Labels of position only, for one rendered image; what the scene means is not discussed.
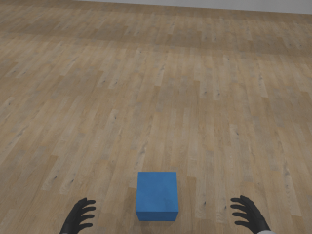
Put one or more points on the left robot hand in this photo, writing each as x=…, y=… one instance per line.
x=72, y=223

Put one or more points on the carton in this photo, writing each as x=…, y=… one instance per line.
x=156, y=196

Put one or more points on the right robot hand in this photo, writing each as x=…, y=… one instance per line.
x=256, y=222

